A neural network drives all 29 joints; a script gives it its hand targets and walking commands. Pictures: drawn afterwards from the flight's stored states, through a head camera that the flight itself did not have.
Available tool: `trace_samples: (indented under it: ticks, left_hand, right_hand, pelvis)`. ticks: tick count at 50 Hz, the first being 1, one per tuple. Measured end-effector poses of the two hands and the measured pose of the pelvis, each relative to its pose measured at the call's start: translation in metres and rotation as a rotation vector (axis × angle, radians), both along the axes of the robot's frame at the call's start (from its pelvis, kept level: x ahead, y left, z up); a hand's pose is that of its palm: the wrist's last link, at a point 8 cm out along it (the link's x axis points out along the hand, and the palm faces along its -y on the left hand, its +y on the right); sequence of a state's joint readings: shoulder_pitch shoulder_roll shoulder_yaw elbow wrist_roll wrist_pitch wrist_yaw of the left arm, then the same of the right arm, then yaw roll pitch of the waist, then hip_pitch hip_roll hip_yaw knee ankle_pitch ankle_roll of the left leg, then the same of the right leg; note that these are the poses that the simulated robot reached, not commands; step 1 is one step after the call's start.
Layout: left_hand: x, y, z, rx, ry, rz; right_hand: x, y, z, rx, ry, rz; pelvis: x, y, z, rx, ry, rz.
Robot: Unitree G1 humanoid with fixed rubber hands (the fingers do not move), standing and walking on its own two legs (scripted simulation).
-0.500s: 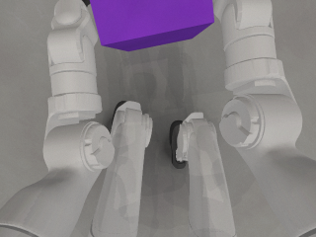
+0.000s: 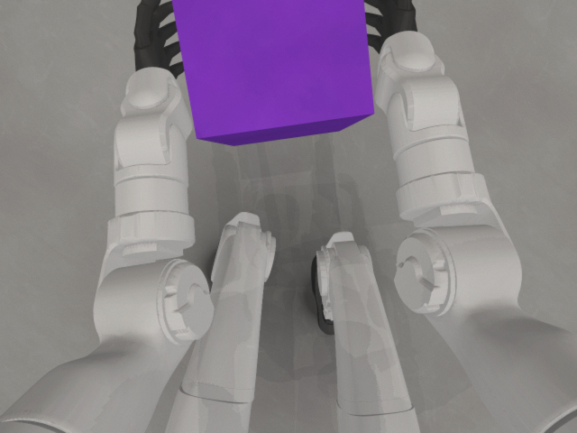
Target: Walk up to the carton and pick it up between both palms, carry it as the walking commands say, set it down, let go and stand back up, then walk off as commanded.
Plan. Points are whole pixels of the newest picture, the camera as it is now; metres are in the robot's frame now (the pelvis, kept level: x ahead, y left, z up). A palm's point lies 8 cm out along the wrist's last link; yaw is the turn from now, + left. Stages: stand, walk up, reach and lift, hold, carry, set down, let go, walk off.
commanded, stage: reach and lift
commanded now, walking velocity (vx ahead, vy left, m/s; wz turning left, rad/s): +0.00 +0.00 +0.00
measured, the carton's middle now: (269, 14) +0.58 +0.10 -0.11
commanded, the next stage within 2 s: none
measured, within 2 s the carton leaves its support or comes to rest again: neither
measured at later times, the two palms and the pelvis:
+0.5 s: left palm (141, 71) +0.45 +0.20 -0.01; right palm (441, 23) +0.51 -0.05 +0.03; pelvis +0.00 +0.02 +0.06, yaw +2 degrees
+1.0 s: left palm out of the picture +0.47 +0.20 +0.08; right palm out of the picture +0.52 -0.06 +0.09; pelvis +0.13 +0.00 +0.15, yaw +2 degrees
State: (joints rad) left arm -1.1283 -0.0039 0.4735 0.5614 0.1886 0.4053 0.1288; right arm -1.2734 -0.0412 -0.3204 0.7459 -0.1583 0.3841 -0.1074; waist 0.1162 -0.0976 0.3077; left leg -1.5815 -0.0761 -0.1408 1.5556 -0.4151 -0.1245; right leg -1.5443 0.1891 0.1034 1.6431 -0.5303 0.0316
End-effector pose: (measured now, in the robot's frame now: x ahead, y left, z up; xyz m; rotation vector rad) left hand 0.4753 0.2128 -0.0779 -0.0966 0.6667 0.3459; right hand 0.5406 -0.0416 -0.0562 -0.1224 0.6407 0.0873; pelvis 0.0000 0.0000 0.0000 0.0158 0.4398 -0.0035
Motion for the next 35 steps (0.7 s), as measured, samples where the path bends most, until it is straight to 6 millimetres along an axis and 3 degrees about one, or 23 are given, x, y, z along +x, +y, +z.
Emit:
trace_samples:
  ticks: [7, 11, 18, 22, 28, 35]
  left_hand:
    - [-0.043, 0.024, 0.041, 0.018, 0.102, -0.01]
    - [-0.053, 0.027, 0.059, 0.009, 0.111, -0.022]
    - [-0.039, 0.006, 0.07, -0.074, 0.055, -0.021]
    - [-0.028, -0.008, 0.071, -0.093, 0.054, -0.033]
    - [-0.024, -0.006, 0.079, -0.066, 0.114, -0.013]
    - [-0.018, 0.011, 0.111, 0.036, 0.127, 0.009]
  right_hand:
    - [-0.051, 0.021, 0.02, 0.03, 0.108, -0.013]
    - [-0.063, 0.023, 0.04, 0.045, 0.12, -0.049]
    - [-0.045, 0.006, 0.081, 0.002, 0.058, -0.074]
    - [-0.032, -0.007, 0.092, -0.023, 0.048, -0.07]
    - [-0.027, -0.007, 0.084, 0.02, 0.111, -0.069]
    - [-0.015, 0.01, 0.091, 0.077, 0.113, -0.013]
  pelvis:
    - [0.001, 0.007, 0.015, -0.016, 0.08, 0.02]
    - [-0.003, 0.015, 0.025, -0.026, 0.063, 0.036]
    - [-0.01, 0.025, 0.041, -0.045, 0.034, 0.064]
    - [-0.005, 0.025, 0.049, -0.053, 0.021, 0.06]
    - [0.019, 0.021, 0.068, -0.035, 0.012, 0.047]
    - [0.066, 0.014, 0.098, -0.025, 0.062, 0.059]
